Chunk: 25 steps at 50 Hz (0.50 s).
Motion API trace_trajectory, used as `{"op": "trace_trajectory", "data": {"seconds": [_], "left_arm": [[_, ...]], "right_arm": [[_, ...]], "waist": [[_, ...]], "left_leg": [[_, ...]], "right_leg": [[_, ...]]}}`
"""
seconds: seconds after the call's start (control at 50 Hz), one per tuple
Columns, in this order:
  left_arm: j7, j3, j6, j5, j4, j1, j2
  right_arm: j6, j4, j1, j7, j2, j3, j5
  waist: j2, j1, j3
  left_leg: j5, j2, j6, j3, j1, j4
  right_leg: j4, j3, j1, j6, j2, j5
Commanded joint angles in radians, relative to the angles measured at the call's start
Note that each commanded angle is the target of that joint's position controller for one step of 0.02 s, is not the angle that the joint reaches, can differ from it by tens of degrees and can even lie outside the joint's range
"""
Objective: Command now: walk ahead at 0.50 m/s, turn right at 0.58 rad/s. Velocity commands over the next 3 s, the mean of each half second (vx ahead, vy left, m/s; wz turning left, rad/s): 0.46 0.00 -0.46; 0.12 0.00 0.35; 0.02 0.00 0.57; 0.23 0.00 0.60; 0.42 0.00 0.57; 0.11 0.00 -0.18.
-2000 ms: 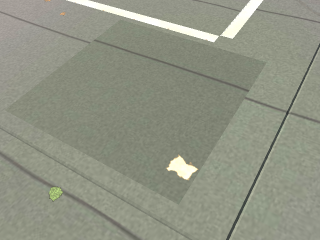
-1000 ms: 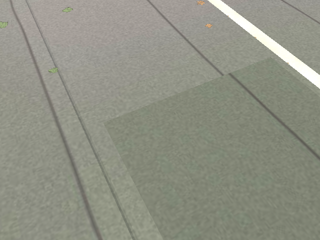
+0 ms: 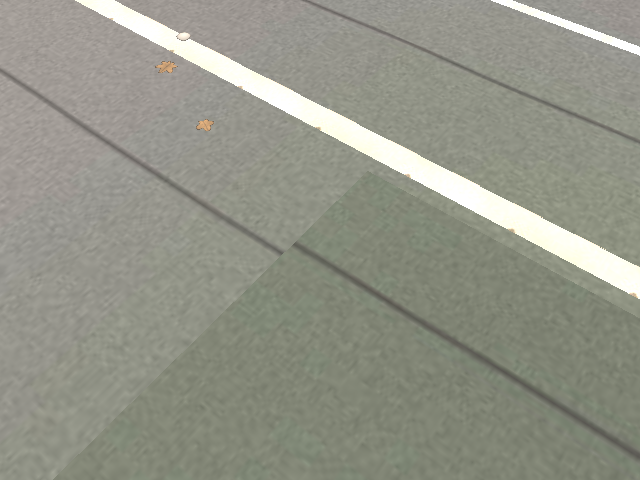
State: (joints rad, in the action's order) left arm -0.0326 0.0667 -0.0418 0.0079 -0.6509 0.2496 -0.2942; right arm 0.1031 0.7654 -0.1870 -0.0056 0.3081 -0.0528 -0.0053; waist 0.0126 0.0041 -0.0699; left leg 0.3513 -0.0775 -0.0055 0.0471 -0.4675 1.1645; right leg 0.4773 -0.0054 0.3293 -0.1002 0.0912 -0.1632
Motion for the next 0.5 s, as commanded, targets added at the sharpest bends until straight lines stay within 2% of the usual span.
{"op": "trace_trajectory", "data": {"seconds": [0.02,0.06,0.12,0.16,0.2,0.26,0.28,0.3,0.32,0.34,0.36,0.38,0.4,0.42,0.44,0.48,0.5], "left_arm": [[0.016,0.035,-0.027,-0.004,0.08,-0.024,-0.131],[0.03,0.042,-0.027,0.0,0.065,0.002,-0.153],[0.043,0.045,-0.019,0.007,0.042,0.044,-0.163],[0.047,0.049,-0.014,0.011,0.026,0.073,-0.173],[0.048,0.051,-0.01,0.017,0.01,0.1,-0.173],[0.053,0.05,-0.003,0.017,0.001,0.102,-0.16],[0.053,0.051,0.001,0.015,0.002,0.093,-0.158],[0.053,0.045,0.005,0.013,0.005,0.083,-0.137],[0.05,0.026,0.003,0.006,0.008,0.089,-0.085],[0.048,0.0,0.0,-0.015,0.011,0.166,-0.01],[0.049,-0.006,-0.009,0.032,0.033,0.271,-0.01],[0.056,0.014,-0.01,0.037,0.001,0.224,-0.114],[0.057,0.022,-0.008,0.024,0.014,0.112,-0.144],[0.06,0.021,-0.006,0.003,0.023,0.052,-0.136],[0.06,0.023,-0.008,-0.016,0.038,0.026,-0.126],[0.054,0.013,-0.009,-0.024,0.037,0.033,-0.079],[0.055,0.003,-0.009,-0.025,0.037,0.03,-0.049]], "right_arm": [[-0.003,-0.055,-0.041,0.004,0.103,-0.03,0.019],[-0.013,-0.074,0.017,0.009,0.08,-0.021,0.023],[-0.009,-0.102,0.139,0.003,0.05,-0.006,0.018],[-0.003,-0.118,0.201,-0.006,0.048,-0.003,0.008],[0.006,-0.132,0.233,-0.014,0.067,-0.008,-0.001],[0.019,-0.133,0.213,-0.023,0.107,-0.025,-0.005],[0.024,-0.126,0.178,-0.023,0.116,-0.032,-0.007],[0.028,-0.105,0.105,-0.019,0.126,-0.042,-0.005],[0.034,-0.086,-0.004,-0.013,0.156,-0.056,0.009],[0.033,-0.073,-0.132,-0.009,0.208,-0.065,0.021],[0.018,-0.018,-0.214,-0.021,0.266,-0.083,0.019],[0.018,-0.04,-0.163,-0.027,0.167,-0.06,0.001],[0.012,-0.049,-0.104,-0.026,0.114,-0.043,0.006],[0.006,-0.058,-0.051,-0.027,0.093,-0.03,0.017],[0.003,-0.054,-0.015,-0.027,0.08,-0.023,0.018],[0.001,-0.037,-0.006,-0.025,0.048,-0.008,0.015],[-0.001,-0.026,-0.007,-0.022,0.059,-0.009,0.011]], "waist": [[-0.051,-0.031,0.117],[-0.052,-0.018,0.09],[-0.08,0.031,0.068],[-0.092,0.056,0.06],[-0.1,0.066,0.057],[-0.129,0.043,0.063],[-0.146,0.022,0.068],[-0.149,-0.018,0.091],[-0.118,-0.067,0.177],[0.057,-0.075,0.323],[0.389,-0.032,0.367],[0.211,-0.059,0.244],[0.118,-0.068,0.14],[0.046,-0.048,0.099],[0.047,-0.02,0.085],[0.083,0.01,0.112],[0.097,0.015,0.128]], "left_leg": [[-0.08,-0.036,-0.035,0.022,-0.132,-0.084],[-0.166,-0.02,-0.064,0.011,-0.142,-0.203],[-0.361,0.02,-0.076,0.01,-0.099,-0.447],[-0.431,0.05,-0.075,0.008,-0.05,-0.552],[-0.436,0.061,-0.064,0.028,-0.028,-0.607],[-0.339,0.065,-0.032,0.053,0.015,-0.662],[-0.292,0.068,-0.015,0.044,0.059,-0.672],[-0.284,0.072,0.008,0.025,0.157,-0.709],[-0.269,0.011,0.05,0.06,0.332,-0.712],[-0.221,-0.177,0.12,0.265,0.6,-0.694],[0.131,-0.34,0.274,0.769,0.782,-0.859],[0.21,-0.308,0.258,0.772,0.694,-0.911],[0.028,-0.264,0.227,0.589,0.583,-0.89],[-0.251,-0.218,0.22,0.45,0.472,-0.874],[-0.5,-0.192,0.23,0.367,0.404,-0.858],[-0.812,-0.124,0.221,0.237,0.343,-0.847],[-0.904,-0.108,0.226,0.201,0.335,-0.844]], "right_leg": [[-0.251,-0.328,-0.147,-0.202,-0.255,0.232],[-0.26,-0.278,-0.099,-0.193,-0.229,0.249],[-0.248,-0.239,-0.069,-0.143,-0.182,0.138],[-0.238,-0.255,-0.061,-0.124,-0.182,0.074],[-0.204,-0.304,-0.091,-0.117,-0.204,0.031],[-0.117,-0.395,-0.163,-0.097,-0.235,0.006],[-0.084,-0.415,-0.17,-0.087,-0.236,0.019],[-0.027,-0.411,-0.159,-0.066,-0.21,0.035],[0.131,-0.354,-0.125,-0.032,-0.158,0.047],[0.429,-0.251,0.024,0.013,-0.072,-0.225],[0.714,-0.16,0.362,0.063,0.009,-0.449],[0.809,-0.21,0.441,0.081,-0.039,-0.395],[0.822,-0.192,0.438,0.089,-0.062,-0.319],[0.796,-0.154,0.385,0.1,-0.088,-0.282],[0.739,-0.129,0.351,0.11,-0.119,-0.26],[0.598,-0.092,0.244,0.13,-0.141,-0.252],[0.513,-0.069,0.212,0.142,-0.134,-0.245]]}}
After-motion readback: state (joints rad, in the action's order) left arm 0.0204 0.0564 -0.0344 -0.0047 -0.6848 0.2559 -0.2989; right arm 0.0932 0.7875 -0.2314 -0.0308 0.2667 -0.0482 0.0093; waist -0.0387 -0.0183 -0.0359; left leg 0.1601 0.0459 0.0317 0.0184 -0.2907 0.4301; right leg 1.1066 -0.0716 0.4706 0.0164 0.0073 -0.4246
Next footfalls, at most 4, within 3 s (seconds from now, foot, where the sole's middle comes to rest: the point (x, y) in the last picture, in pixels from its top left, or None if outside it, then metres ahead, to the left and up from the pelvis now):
0.32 left None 0.37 0.14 -0.77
0.74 right None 0.43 -0.11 -0.77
1.14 left None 0.40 0.15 -0.77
1.64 right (373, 466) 0.47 -0.06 -0.77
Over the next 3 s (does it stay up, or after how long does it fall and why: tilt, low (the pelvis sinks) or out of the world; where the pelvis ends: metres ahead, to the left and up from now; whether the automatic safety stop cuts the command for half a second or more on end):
stays up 0.65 0.43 0.00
